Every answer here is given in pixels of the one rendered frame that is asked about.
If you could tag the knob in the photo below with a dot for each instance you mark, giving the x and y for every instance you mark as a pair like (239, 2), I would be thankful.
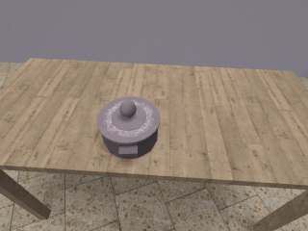
(127, 108)

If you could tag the pot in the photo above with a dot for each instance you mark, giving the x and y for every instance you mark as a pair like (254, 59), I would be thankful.
(131, 151)

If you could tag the lid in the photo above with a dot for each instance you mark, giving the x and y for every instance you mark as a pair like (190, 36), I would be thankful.
(115, 127)

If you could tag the table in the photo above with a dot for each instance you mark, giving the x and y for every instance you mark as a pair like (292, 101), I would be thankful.
(218, 125)

